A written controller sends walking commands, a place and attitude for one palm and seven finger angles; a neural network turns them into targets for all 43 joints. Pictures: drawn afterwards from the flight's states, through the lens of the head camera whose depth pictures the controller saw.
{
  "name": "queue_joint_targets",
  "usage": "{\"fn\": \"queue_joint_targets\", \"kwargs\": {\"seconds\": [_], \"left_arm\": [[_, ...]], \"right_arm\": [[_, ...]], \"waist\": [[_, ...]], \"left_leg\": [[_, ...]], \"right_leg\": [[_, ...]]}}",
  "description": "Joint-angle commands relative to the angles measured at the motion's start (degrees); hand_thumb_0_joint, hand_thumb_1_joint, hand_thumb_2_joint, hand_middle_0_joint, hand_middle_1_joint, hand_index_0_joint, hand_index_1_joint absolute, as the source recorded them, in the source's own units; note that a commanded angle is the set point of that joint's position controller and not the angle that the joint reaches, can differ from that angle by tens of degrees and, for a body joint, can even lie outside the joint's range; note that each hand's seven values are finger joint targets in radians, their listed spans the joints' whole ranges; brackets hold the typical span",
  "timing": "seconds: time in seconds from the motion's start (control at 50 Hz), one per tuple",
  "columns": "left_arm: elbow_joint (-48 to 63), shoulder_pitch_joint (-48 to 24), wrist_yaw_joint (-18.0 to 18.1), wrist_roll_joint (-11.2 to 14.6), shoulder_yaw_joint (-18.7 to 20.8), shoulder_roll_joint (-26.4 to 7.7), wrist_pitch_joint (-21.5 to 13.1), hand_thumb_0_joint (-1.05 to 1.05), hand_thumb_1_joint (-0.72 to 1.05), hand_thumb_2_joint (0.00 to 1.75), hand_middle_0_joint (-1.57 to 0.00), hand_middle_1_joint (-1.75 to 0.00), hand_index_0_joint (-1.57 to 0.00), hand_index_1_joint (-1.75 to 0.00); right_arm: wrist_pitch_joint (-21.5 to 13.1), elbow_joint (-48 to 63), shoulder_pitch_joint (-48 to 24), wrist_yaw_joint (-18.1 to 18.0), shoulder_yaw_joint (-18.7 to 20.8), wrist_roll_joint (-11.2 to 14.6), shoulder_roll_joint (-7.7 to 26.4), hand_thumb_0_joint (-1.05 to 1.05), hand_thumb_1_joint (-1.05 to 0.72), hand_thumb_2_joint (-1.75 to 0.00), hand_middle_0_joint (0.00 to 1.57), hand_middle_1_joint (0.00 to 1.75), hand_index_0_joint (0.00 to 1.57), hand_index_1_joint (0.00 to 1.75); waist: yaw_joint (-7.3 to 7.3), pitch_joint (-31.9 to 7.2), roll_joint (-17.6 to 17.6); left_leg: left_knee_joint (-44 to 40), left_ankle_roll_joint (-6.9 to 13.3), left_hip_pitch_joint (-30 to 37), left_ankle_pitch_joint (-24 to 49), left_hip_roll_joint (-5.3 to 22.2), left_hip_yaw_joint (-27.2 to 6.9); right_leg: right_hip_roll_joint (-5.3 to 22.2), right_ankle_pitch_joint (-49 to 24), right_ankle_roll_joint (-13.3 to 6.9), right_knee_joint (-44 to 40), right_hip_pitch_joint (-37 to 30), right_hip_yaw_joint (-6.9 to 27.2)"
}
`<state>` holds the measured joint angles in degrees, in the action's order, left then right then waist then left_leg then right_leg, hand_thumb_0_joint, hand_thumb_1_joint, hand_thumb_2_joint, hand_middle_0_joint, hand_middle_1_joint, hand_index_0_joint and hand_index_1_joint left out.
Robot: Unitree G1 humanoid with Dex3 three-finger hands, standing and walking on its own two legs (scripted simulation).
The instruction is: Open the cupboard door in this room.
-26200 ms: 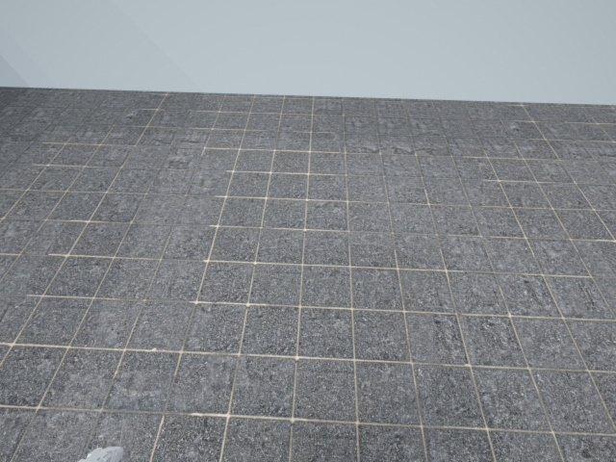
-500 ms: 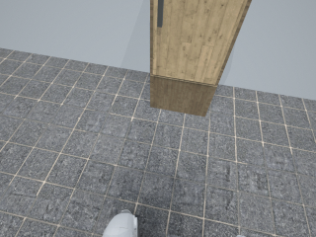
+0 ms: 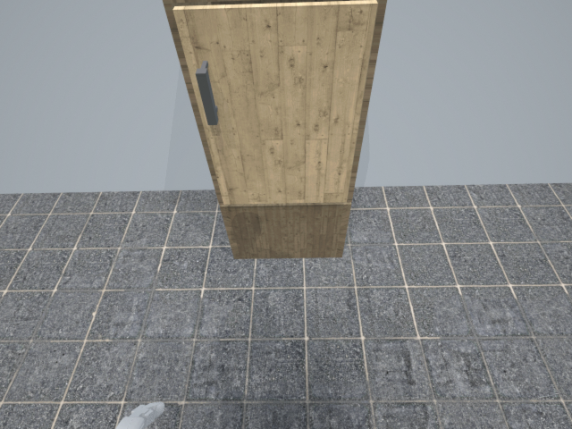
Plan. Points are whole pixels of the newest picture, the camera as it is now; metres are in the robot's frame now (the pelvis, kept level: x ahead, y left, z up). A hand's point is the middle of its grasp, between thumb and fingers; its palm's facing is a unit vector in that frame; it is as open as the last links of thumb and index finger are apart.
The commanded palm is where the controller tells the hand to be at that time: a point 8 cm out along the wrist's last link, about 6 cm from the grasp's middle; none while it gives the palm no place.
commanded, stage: take the last steps up to it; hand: left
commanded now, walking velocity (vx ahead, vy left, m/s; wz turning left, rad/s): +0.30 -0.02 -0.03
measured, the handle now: (209, 93) +0.79 +0.20 +0.04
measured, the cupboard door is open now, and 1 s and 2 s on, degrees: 0 0 0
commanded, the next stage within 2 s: come to a stop and stand still in 0.46 s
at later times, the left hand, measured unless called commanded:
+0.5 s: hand out of the picture +0.12 +0.19 -0.18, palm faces +0.06 -0.99 -0.13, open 7.4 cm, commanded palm none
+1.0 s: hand (205, 314) +0.34 +0.17 -0.15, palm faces +0.00 -0.97 -0.26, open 7.4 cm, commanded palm none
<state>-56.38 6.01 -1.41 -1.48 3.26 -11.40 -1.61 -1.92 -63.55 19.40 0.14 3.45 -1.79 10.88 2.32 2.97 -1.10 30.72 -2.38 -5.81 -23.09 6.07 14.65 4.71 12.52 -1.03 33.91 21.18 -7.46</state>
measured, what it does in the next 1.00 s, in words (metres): walks ahead: left foot, then right foot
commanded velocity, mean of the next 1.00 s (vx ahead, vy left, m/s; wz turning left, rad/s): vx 0.02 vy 0.01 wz -0.01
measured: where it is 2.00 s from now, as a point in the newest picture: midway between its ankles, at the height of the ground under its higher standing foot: outside the picture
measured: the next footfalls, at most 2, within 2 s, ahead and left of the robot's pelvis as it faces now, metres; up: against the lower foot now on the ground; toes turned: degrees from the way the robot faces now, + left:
left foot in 0.40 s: +0.26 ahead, +0.12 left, +0.00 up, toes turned +9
right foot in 0.84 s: +0.33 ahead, -0.12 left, +0.00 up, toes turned -8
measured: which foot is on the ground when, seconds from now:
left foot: down 0.00-0.00, up 0.02-0.38, down 0.40-0.86, up 0.88-1.00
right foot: down 0.00-0.42, up 0.44-0.82, down 0.84-1.00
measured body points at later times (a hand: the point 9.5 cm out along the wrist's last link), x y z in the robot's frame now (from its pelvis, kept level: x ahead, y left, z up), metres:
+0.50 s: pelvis +0.18 +0.03 +0.00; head +0.21 +0.05 +0.45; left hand +0.12 +0.24 -0.17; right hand +0.27 -0.21 -0.13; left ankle +0.22 +0.11 -0.73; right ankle +0.07 -0.09 -0.67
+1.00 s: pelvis +0.25 -0.01 +0.01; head +0.30 -0.04 +0.45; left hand +0.34 +0.22 -0.13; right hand +0.26 -0.25 -0.17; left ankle +0.19 +0.12 -0.65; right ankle +0.29 -0.12 -0.73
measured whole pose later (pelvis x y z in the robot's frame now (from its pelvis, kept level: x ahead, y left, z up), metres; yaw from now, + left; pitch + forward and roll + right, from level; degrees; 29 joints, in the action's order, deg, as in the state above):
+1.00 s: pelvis +0.25 -0.01 +0.01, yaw +0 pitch -1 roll +2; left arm -57.3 6.1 1.9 -1.0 2.0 -8.9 0.6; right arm 3.5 -61.7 11.1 -1.2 3.9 -0.2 10.5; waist 1.1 8.1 -1.7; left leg 63.2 -2.0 -22.8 -29.8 0.1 1.0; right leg 4.3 13.5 -1.6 32.7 18.1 -6.3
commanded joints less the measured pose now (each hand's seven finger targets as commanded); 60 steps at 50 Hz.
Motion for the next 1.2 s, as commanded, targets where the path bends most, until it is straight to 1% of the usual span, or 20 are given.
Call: {"fn": "queue_joint_targets", "kwargs": {"seconds": [0.0, 0.04, 0.08, 0.28, 0.36, 0.38, 0.4, 0.42, 0.48, 0.56, 0.6, 0.7, 0.78, 0.8, 0.82, 0.84, 0.88, 0.96, 1.1, 1.18], "left_arm": [[-5.2, 22.6, 1.7, 0.9, 2.7, -14.3, -1.9, 0.0, 0.9, 0.9, -0.2, -0.3, -0.2, -0.3], [-3.4, 14.6, 2.0, 0.8, 1.8, -10.5, -1.7, 0.0, 0.9, 0.9, -0.2, -0.3, -0.2, -0.3], [-2.3, 10.4, 2.2, 0.7, 1.1, -7.5, -2.1, 0.0, 0.9, 0.9, -0.2, -0.3, -0.2, -0.3], [-6.7, 14.3, 2.0, 0.1, 0.4, -6.6, -2.8, 0.0, 0.9, 0.9, -0.2, -0.3, -0.2, -0.3], [-7.2, 13.1, 2.0, 0.7, 0.2, -5.6, -2.1, 0.0, 0.9, 0.9, -0.2, -0.3, -0.2, -0.3], [-6.5, 14.4, 1.6, 0.8, 0.0, -3.9, -1.9, 0.0, 0.9, 0.9, -0.2, -0.3, -0.2, -0.3], [-5.2, 14.9, 1.3, 1.1, -0.6, -1.2, -2.2, 0.0, 0.9, 0.9, -0.2, -0.3, -0.2, -0.3], [-4.5, 12.7, 1.9, 0.7, -0.7, -2.6, -1.7, 0.0, 0.9, 0.9, -0.2, -0.3, -0.2, -0.3], [-5.4, 10.2, 1.0, 0.3, -0.4, -2.1, -1.4, 0.0, 0.9, 0.9, -0.2, -0.3, -0.2, -0.3], [-6.4, 13.6, 1.5, 0.2, -0.8, 1.1, 0.4, 0.0, 0.9, 0.9, -0.2, -0.3, -0.2, -0.3], [-6.1, 13.6, 2.2, 0.6, -1.0, 1.8, 1.2, 0.0, 0.9, 0.9, -0.2, -0.3, -0.2, -0.3], [-3.4, 8.5, 2.8, 0.5, -0.9, -1.1, 2.5, 0.0, 0.9, 0.9, -0.2, -0.3, -0.2, -0.3], [-2.3, 10.3, 2.9, 0.2, 0.0, -4.3, 2.1, 0.0, 0.9, 0.9, -0.2, -0.3, -0.2, -0.3], [-2.3, 11.9, 3.2, 0.0, 0.5, -6.8, 1.6, 0.0, 0.9, 0.9, -0.2, -0.3, -0.2, -0.3], [-2.3, 11.8, 3.4, -0.3, 0.9, -10.2, 1.2, 0.0, 0.9, 0.9, -0.2, -0.3, -0.2, -0.3], [-2.2, 12.9, 3.4, 0.3, 1.4, -11.6, 1.0, 0.0, 0.9, 0.9, -0.2, -0.3, -0.2, -0.3], [-1.2, 8.9, 4.2, 0.3, 1.5, -10.4, 1.6, 0.0, 0.9, 0.9, -0.2, -0.3, -0.2, -0.3], [1.7, 4.5, 4.4, 0.2, 1.4, -9.2, 1.8, 0.0, 0.9, 0.9, -0.2, -0.3, -0.2, -0.3], [2.0, 5.6, 3.6, -0.6, 2.0, -11.0, 1.9, 0.0, 0.9, 0.9, -0.2, -0.3, -0.2, -0.3], [1.1, 3.8, 3.3, 0.1, 1.5, -10.3, 2.5, 0.0, 0.9, 0.9, -0.2, -0.3, -0.2, -0.3]], "right_arm": [[-0.3, 6.7, -4.6, 0.0, 0.0, 1.2, 4.4, 0.0, -0.9, -0.9, 0.2, 0.3, 0.2, 0.3], [-0.4, 6.2, -7.8, -0.1, 0.4, 0.9, 4.3, 0.0, -0.9, -0.9, 0.2, 0.3, 0.2, 0.3], [-0.1, 4.9, -6.0, 0.4, 0.3, 0.5, 3.1, 0.0, -0.9, -0.9, 0.2, 0.3, 0.2, 0.3], [-0.3, 6.9, -11.4, 1.2, -0.6, 0.9, 0.9, 0.0, -0.9, -0.9, 0.2, 0.3, 0.2, 0.3], [-1.2, 3.7, -2.6, 0.5, -0.1, 0.5, 3.7, 0.0, -0.9, -0.9, 0.2, 0.3, 0.2, 0.3], [-1.7, 2.2, 4.0, 0.0, 0.9, 0.1, 8.2, 0.0, -0.9, -0.9, 0.2, 0.3, 0.2, 0.3], [-1.5, 1.3, 9.5, -0.4, 2.1, -0.2, 13.6, 0.0, -0.9, -0.9, 0.2, 0.3, 0.2, 0.3], [-0.9, 0.6, 9.2, -1.0, 1.8, 0.1, 13.4, 0.0, -0.9, -0.9, 0.2, 0.3, 0.2, 0.3], [-1.6, 3.5, -0.5, -1.3, 0.1, 0.5, 6.3, 0.0, -0.9, -0.9, 0.2, 0.3, 0.2, 0.3], [-2.3, 3.3, -1.3, -1.7, -0.4, 0.8, 3.6, 0.0, -0.9, -0.9, 0.2, 0.3, 0.2, 0.3], [-2.2, 3.4, -2.9, -2.1, -0.9, 0.9, 4.0, 0.0, -0.9, -0.9, 0.2, 0.3, 0.2, 0.3], [0.1, 2.3, -3.2, -2.5, 0.4, 0.7, 5.8, 0.0, -0.9, -0.9, 0.2, 0.3, 0.2, 0.3], [1.8, 2.4, -3.4, -2.3, 1.7, 0.8, 6.3, 0.0, -0.9, -0.9, 0.2, 0.3, 0.2, 0.3], [2.1, 2.8, -2.6, -2.1, 1.7, 1.0, 5.0, 0.0, -0.9, -0.9, 0.2, 0.3, 0.2, 0.3], [2.4, 3.4, -0.4, -1.7, 1.8, 1.5, 3.0, 0.0, -0.9, -0.9, 0.2, 0.3, 0.2, 0.3], [3.4, 4.1, -1.7, -1.9, 1.5, 2.1, 1.9, 0.0, -0.9, -0.9, 0.2, 0.3, 0.2, 0.3], [4.4, 4.5, -4.0, -2.1, 1.6, 1.8, 2.6, 0.0, -0.9, -0.9, 0.2, 0.3, 0.2, 0.3], [5.1, 5.1, -4.8, -1.2, 1.3, 1.3, 3.4, 0.0, -0.9, -0.9, 0.2, 0.3, 0.2, 0.3], [3.9, 7.1, -7.0, -0.5, 0.2, 1.4, 3.1, 0.0, -0.9, -0.9, 0.2, 0.3, 0.2, 0.3], [2.9, 5.3, -1.6, -0.7, -0.3, 1.5, 3.2, 0.0, -0.9, -0.9, 0.2, 0.3, 0.2, 0.3]], "waist": [[-9.76, -9.0, 22.0], [-6.92, -1.8, 9.3], [-4.03, -2.2, 3.8], [-3.8, 0.3, 8.3], [1.23, -1.5, 2.6], [3.18, -5.3, -6.9], [4.54, -8.2, -19.1], [4.57, -7.8, -18.5], [-0.3, 0.8, -3.9], [-2.73, -2.1, -3.6], [-3.88, -2.6, -2.7], [-2.27, -0.4, -8.1], [-3.81, -0.8, -6.4], [-4.25, -3.8, 0.5], [-3.13, -6.7, 8.9], [-4.98, -8.1, 14.5], [-4.58, -6.9, 13.1], [-3.35, -7.4, 10.4], [-4.49, -6.7, 12.3], [-1.41, -6.0, 10.7]], "left_leg": [[34.1, 1.4, -28.2, -11.8, -1.8, -9.8], [40.5, 1.6, -32.2, -3.2, 1.0, -13.7], [35.9, 1.0, -27.4, 2.6, 2.5, -12.9], [8.9, 0.9, -19.6, 6.7, -0.1, -8.3], [-3.2, 2.1, 0.4, 14.1, -2.0, -6.6], [-6.2, 5.1, 10.2, 15.8, 5.6, -16.8], [-12.4, 11.4, 15.6, 20.7, 18.7, -32.9], [-15.7, 13.1, 11.6, 17.1, 20.8, -35.6], [-17.6, 12.0, -1.1, 20.0, 15.6, -24.9], [-16.2, 10.2, -2.4, 39.6, 10.7, -13.4], [-14.0, 9.5, -3.6, 51.7, 10.2, -11.1], [-10.0, 9.3, -1.9, 53.4, 10.7, -12.0], [-2.4, 5.9, -2.5, 43.1, 7.9, -11.7], [3.5, 3.4, -5.9, 31.6, 4.1, -9.0], [11.3, 1.1, -12.1, 11.2, -1.6, -6.4], [21.8, 0.4, -14.7, -12.8, -5.2, -8.8], [34.6, 0.9, -18.1, -13.2, -4.8, -15.6], [37.1, -0.6, -20.4, -4.7, -4.6, -16.6], [15.4, -0.3, -13.8, -3.9, -5.1, -12.5], [-5.1, 0.5, -0.3, 7.7, -5.1, -10.6]], "right_leg": [[19.8, -15.1, -9.4, -17.8, -28.3, 30.3], [17.5, -6.3, -10.9, -18.5, -21.6, 25.3], [13.8, -8.3, -8.3, -19.3, -15.8, 15.9], [11.3, -13.2, -7.9, -19.5, -15.2, 9.8], [6.6, -13.9, -4.1, -7.6, -7.7, 5.2], [1.8, -5.2, -1.7, 5.1, 0.2, 2.4], [-3.8, 19.7, 0.7, 20.6, 9.4, -1.8], [-2.8, 23.0, 0.1, 30.0, 11.3, 4.2], [2.4, 12.1, 0.7, 32.6, 11.3, 6.6], [2.0, 5.3, 2.9, 26.5, 6.2, 5.5], [1.6, 3.2, 3.6, 19.5, 2.0, 5.7], [-0.4, 5.2, 3.1, 6.5, -1.5, 3.0], [0.3, -9.1, 2.0, -6.1, -7.4, 2.8], [5.2, -30.4, 0.8, -7.1, -13.2, 7.3], [14.8, -51.3, -4.1, -5.5, -18.4, 14.6], [20.6, -59.5, -10.3, -8.6, -18.3, 18.4], [19.8, -53.1, -12.9, -9.4, -15.5, 18.5], [15.2, -38.1, -9.2, -10.5, -13.9, 12.6], [12.5, -18.7, -8.7, -14.0, -12.3, 14.0], [9.3, -2.3, -4.1, -12.1, -3.5, 12.4]]}}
